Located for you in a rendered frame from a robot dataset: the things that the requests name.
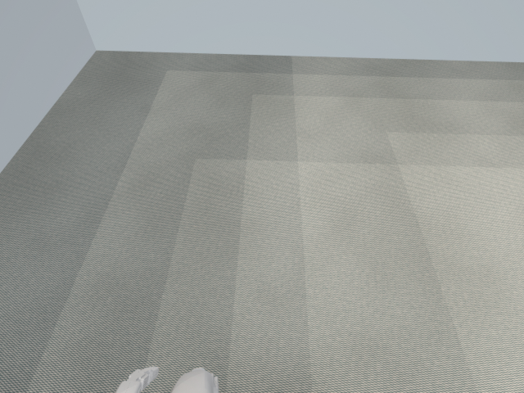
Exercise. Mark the robot left hand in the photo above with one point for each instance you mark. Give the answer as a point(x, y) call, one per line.
point(138, 380)

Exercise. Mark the left robot thigh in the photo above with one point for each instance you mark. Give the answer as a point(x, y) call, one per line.
point(199, 381)

